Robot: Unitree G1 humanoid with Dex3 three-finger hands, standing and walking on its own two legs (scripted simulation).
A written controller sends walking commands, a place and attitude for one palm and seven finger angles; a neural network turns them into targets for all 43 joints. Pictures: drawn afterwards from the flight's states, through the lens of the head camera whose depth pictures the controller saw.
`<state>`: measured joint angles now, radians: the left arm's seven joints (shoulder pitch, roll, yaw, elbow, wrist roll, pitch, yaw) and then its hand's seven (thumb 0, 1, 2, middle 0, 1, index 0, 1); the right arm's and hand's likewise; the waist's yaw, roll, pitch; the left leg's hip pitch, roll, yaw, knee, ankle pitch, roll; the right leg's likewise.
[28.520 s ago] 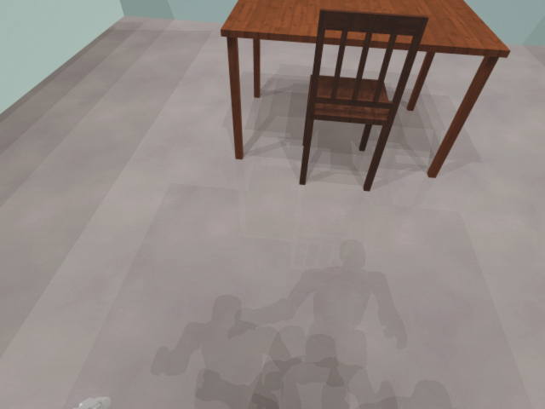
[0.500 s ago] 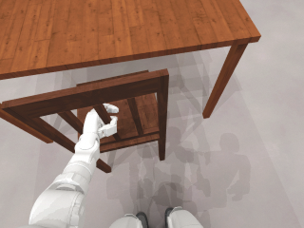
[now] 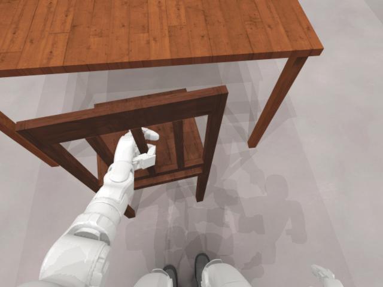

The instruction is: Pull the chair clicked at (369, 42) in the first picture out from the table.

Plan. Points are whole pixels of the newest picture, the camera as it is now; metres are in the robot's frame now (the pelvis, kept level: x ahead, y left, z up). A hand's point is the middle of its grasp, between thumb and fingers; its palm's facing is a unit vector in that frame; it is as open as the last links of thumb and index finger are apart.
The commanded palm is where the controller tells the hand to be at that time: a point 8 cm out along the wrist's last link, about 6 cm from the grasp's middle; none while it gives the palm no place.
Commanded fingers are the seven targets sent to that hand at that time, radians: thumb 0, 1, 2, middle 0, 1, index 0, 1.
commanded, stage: step backward, pulling the chair out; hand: left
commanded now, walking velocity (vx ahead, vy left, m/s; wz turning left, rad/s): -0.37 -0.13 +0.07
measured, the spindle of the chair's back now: (145, 152) +0.43 +0.10 -0.10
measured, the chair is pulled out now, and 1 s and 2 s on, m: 0.14 0.17 0.17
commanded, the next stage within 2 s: none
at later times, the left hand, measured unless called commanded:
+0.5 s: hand (149, 162) +0.39 +0.08 -0.06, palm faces -0.02 -0.98 -0.18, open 5.4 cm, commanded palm +0.38 +0.14 -0.05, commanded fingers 0.00 0.90 0.90 -0.50 -1.45 -0.50 -1.45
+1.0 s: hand (145, 169) +0.37 +0.09 -0.06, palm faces -0.09 -0.98 -0.17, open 5.3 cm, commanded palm +0.37 +0.14 -0.05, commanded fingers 0.00 0.90 0.90 -0.50 -1.45 -0.50 -1.45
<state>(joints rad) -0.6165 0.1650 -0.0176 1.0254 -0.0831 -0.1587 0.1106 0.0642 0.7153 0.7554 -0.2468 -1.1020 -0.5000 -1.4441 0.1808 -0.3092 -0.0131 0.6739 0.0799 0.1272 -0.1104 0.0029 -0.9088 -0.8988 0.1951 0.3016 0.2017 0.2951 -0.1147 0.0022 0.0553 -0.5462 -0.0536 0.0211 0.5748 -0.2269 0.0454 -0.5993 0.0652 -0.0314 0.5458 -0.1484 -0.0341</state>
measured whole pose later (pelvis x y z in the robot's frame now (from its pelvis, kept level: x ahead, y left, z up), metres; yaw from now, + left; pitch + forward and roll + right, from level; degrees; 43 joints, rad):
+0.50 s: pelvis -0.01 -0.02 -0.01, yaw +1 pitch +11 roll +1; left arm -0.64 0.15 0.05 1.13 -0.07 -0.22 0.11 0.07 0.67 0.82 -0.31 -1.09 -0.50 -1.44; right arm 0.22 -0.30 0.00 0.75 0.09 0.04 -0.09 0.01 -0.91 -0.90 0.20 0.30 0.21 0.30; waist -0.10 0.05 0.05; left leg -0.56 -0.04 -0.02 0.70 -0.38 0.00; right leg -0.63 0.08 -0.07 0.57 -0.14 -0.09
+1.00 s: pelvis -0.02 +0.00 +0.00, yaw -1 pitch +13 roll +1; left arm -0.60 0.14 0.00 1.10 -0.07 -0.23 0.08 0.06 0.69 0.79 -0.26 -1.14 -0.50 -1.44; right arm 0.21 -0.20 0.02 0.76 0.07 0.06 -0.13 0.00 -0.90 -0.90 0.20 0.30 0.21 0.30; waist -0.08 0.03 0.00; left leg -0.52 -0.06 0.04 0.62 -0.32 0.04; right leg -0.66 0.05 -0.01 0.57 -0.12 -0.06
